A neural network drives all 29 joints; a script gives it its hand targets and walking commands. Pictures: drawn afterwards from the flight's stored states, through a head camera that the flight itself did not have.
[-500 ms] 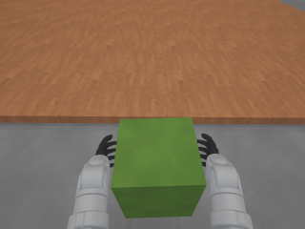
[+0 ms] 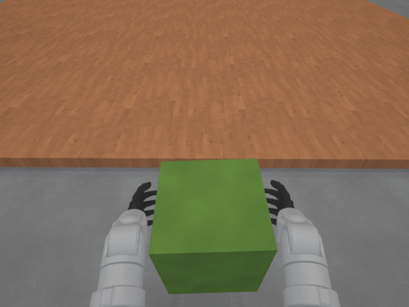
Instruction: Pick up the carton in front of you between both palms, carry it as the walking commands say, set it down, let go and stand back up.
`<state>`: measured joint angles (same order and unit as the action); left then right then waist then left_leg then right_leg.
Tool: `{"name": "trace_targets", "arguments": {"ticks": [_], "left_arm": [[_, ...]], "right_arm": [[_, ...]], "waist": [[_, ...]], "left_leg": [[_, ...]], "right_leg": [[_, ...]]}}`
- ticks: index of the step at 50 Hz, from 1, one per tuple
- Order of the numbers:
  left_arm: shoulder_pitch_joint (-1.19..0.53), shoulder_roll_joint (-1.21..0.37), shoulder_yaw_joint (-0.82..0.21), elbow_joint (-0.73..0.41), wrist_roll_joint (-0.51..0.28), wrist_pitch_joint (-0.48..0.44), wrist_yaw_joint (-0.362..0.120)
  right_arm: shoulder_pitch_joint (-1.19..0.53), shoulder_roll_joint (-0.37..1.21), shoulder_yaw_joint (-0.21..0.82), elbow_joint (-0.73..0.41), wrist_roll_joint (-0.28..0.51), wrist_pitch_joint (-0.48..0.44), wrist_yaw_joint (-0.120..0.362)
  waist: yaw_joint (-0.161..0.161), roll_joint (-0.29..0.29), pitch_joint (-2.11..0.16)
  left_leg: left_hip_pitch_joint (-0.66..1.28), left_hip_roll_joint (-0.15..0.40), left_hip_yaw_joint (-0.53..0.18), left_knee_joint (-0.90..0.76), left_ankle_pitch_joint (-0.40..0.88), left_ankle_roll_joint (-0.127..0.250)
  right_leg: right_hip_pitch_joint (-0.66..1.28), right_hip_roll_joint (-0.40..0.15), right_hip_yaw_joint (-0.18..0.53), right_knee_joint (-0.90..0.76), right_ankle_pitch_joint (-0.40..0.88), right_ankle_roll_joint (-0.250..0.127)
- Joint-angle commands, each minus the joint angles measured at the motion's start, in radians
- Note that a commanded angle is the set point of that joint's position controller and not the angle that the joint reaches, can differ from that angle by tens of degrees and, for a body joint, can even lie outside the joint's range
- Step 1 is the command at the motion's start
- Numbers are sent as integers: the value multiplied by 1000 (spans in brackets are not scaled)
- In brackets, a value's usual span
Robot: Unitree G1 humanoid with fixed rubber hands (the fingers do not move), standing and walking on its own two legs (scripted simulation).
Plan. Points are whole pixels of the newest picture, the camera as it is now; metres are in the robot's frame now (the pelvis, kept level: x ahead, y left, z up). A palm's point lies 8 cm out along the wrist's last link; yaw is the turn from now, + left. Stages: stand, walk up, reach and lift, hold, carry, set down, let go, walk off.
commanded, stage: hold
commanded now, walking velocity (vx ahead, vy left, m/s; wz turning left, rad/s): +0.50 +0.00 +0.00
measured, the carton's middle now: (211, 229) +0.30 +0.00 -0.03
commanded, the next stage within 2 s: carry in 0.02 s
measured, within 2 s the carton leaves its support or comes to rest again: neither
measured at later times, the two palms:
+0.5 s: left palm (154, 166) +0.40 +0.13 +0.08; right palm (288, 175) +0.37 -0.17 +0.08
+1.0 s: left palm (156, 108) +0.68 +0.17 +0.05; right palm (250, 109) +0.67 -0.13 +0.06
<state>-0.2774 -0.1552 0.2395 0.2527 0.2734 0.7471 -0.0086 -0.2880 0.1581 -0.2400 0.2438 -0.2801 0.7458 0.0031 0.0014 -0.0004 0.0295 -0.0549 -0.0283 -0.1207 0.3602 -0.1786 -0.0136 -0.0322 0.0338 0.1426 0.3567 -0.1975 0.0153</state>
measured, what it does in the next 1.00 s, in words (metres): walks ahead: right foot, then left foot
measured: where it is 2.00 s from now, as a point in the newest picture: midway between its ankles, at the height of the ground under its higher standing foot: (204, 191)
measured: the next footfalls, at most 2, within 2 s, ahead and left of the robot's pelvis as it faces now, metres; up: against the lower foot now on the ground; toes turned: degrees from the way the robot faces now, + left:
right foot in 0.56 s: +0.24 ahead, -0.11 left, +0.00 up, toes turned -12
left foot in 0.96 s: +0.58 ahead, +0.12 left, +0.00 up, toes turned +10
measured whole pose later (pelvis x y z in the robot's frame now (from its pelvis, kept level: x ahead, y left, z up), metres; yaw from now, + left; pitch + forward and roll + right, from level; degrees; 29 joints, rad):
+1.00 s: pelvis +0.43 +0.03 -0.03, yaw -3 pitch +4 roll +1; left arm -0.05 -0.13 0.09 -0.44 0.05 1.20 0.12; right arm -0.06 0.13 -0.06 -0.43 -0.07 1.19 -0.13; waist 0.01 -0.04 -0.11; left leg -0.53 0.06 0.27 0.60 -0.14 0.08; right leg -0.07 -0.12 -0.12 0.71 -0.49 0.03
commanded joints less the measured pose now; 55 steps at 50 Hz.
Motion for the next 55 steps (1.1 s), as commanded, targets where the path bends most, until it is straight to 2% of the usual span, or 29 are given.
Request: {"name": "trace_targets", "arguments": {"ticks": [1,3,4,7,9,11,13,14,16,17,18,19,20,21,23,25,27,28,29,30,31,34,37,45,48,49,50,53,55], "left_arm": [[-571,-907,-602,-130,-296,-33,-230],[-527,-895,-587,-98,-298,-12,-224],[-512,-885,-602,-124,-310,-1,-223],[-520,-901,-677,-202,-357,32,-207],[-554,-893,-700,-275,-388,78,-190],[-567,-880,-745,-343,-423,122,-163],[-479,-833,-737,-336,-424,182,-127],[-490,-819,-791,-455,-450,210,-111],[-361,-814,-774,-471,-436,270,-74],[-366,-803,-786,-512,-453,294,-63],[-372,-801,-813,-579,-480,309,-59],[-372,-812,-831,-589,-509,333,-55],[-364,-797,-856,-659,-522,354,-50],[-360,-802,-873,-706,-543,368,-51],[-313,-859,-857,-721,-575,385,-45],[-218,-862,-843,-758,-557,398,-34],[-169,-827,-814,-782,-519,410,-28],[-123,-823,-794,-763,-501,423,-20],[-139,-769,-776,-806,-503,435,-8],[-128,-748,-762,-776,-495,449,1],[-190,-772,-786,-834,-517,462,9],[-204,-798,-830,-855,-548,475,-2],[-229,-789,-855,-815,-587,485,-19],[-192,-804,-858,-779,-570,470,-64],[-149,-802,-849,-760,-551,452,-63],[-181,-788,-865,-824,-552,451,-66],[-195,-818,-876,-807,-565,458,-67],[-190,-910,-884,-804,-557,416,-77],[-181,-945,-916,-808,-552,388,-66]], "right_arm": [[-497,935,577,-41,290,-14,229],[-487,891,574,-73,278,-1,213],[-475,933,611,-116,308,9,207],[-494,929,682,-193,350,44,185],[-527,901,694,-268,361,84,163],[-512,896,745,-310,400,136,141],[-488,864,788,-372,426,203,112],[-464,879,809,-410,463,226,106],[-385,844,807,-457,494,276,96],[-347,839,818,-464,490,299,82],[-325,838,799,-482,490,314,67],[-278,803,799,-510,476,333,57],[-203,820,791,-524,477,348,46],[-233,841,816,-630,505,357,41],[-253,837,823,-724,517,388,29],[-235,844,845,-791,548,404,35],[-221,815,871,-830,578,425,42],[-218,790,886,-878,592,437,47],[-250,771,870,-867,605,457,47],[-263,729,885,-859,601,477,45],[-252,722,874,-848,614,484,47],[-236,781,861,-850,597,489,37],[-138,753,803,-748,512,487,15],[-128,804,804,-756,483,462,28],[-136,814,835,-777,512,447,43],[-119,810,819,-736,508,446,48],[-108,821,832,-735,514,430,48],[-170,910,869,-828,553,395,66],[-176,955,890,-827,568,379,81]], "waist": [[0,17,-249],[3,30,-217],[-1,-26,-242],[-1,88,-316],[-6,109,-283],[6,-15,-279],[15,-280,-225],[9,-204,-241],[-1,-114,-286],[6,-89,-309],[-14,65,-291],[-23,239,-311],[-39,334,-312],[-43,199,-289],[-42,136,-281],[-20,209,-318],[8,75,-328],[19,9,-396],[38,-218,-404],[32,-308,-367],[46,-139,-325],[22,-6,-370],[21,-92,-289],[29,-146,-211],[-28,-99,-353],[-40,171,-421],[-28,319,-447],[-21,56,-449],[-13,92,-398]], "left_leg": [[-45,99,80,53,-78,6],[-167,104,13,9,-511,45],[-137,123,-5,0,-536,49],[-116,173,-8,-18,-399,68],[-128,205,-57,-45,-503,102],[-262,150,89,149,-382,67],[-498,68,241,319,-317,10],[-535,60,238,286,-311,8],[-332,65,271,79,-231,7],[-170,68,276,39,-184,8],[2,142,156,-9,-133,49],[218,269,-16,37,196,122],[359,402,-212,-26,360,203],[371,453,-251,-41,395,245],[347,419,-129,-50,314,209],[122,335,64,-58,168,112],[-188,244,245,83,43,52],[-329,199,310,207,31,35],[-493,115,340,515,-204,-11],[-685,54,254,655,-358,-3],[-777,107,157,784,-328,19],[-749,194,120,767,-204,36],[-688,154,207,571,-114,10],[-393,81,397,154,79,19],[102,69,379,144,-1,40],[261,393,-172,-41,-340,172],[332,486,-431,-187,-223,246],[199,430,-169,-117,-22,217],[101,387,-2,-148,44,141]], "right_leg": [[-147,-132,4,25,-56,-25],[-243,-87,41,-11,-485,-43],[-274,-86,11,33,-495,-32],[-274,-63,-112,161,-273,-37],[-341,-59,-131,139,-335,-36],[-191,-134,-42,-4,-303,-69],[-53,-289,199,-90,-242,-148],[20,-303,242,-72,-133,-175],[-73,-287,120,-2,-89,-169],[-154,-205,-23,74,-69,-117],[-331,-123,-191,290,73,-59],[-578,-79,-282,482,74,-20],[-812,-33,-316,577,-299,-1],[-853,-71,-273,535,-445,-10],[-800,-81,-261,383,-370,-23],[-479,-66,-268,183,-131,-41],[-21,14,-383,66,-21,-37],[179,-35,-337,84,-54,-56],[232,-329,161,-115,-259,-98],[285,-454,414,-158,-207,-222],[268,-482,435,-147,-83,-269],[186,-433,189,-158,38,-238],[107,-351,-35,-176,156,-170],[-12,-256,-272,-152,148,-110],[-191,-164,-377,305,332,-52],[-461,-89,-369,659,87,6],[-658,5,-273,840,-260,3],[-677,-153,-128,924,-142,-56],[-631,-165,-154,782,-73,-34]]}}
